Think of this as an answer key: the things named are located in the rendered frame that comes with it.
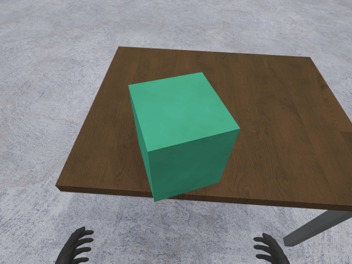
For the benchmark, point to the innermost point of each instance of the left robot hand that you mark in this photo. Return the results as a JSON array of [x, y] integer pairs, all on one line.
[[69, 251]]

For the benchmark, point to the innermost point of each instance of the carton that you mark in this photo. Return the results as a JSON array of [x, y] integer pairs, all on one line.
[[185, 133]]

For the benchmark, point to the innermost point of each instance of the table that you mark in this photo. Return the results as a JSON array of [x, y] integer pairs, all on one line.
[[293, 149]]

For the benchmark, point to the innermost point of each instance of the right robot hand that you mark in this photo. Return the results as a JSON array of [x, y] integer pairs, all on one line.
[[276, 252]]

